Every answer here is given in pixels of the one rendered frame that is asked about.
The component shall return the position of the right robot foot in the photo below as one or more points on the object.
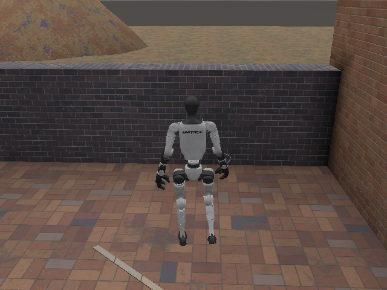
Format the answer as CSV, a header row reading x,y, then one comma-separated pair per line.
x,y
212,239

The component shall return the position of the left robot upper arm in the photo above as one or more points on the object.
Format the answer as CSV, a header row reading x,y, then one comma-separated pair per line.
x,y
173,128

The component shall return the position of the robot foot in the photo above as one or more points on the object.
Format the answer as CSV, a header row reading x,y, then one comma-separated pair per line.
x,y
212,239
183,239

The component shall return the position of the robot left forearm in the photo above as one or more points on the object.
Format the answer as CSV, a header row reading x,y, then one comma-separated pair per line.
x,y
163,164

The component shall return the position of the right robot upper arm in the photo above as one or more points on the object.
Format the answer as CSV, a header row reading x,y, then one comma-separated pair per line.
x,y
211,127

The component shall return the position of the left robot foot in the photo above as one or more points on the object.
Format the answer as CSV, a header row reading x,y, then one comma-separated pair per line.
x,y
183,239

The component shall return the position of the left robot hand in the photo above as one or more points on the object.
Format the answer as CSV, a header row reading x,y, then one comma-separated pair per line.
x,y
159,181

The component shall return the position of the robot right forearm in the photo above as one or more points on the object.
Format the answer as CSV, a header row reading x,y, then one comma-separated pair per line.
x,y
222,159

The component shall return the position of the right robot hand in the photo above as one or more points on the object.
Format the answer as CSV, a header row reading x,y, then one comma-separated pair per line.
x,y
225,171

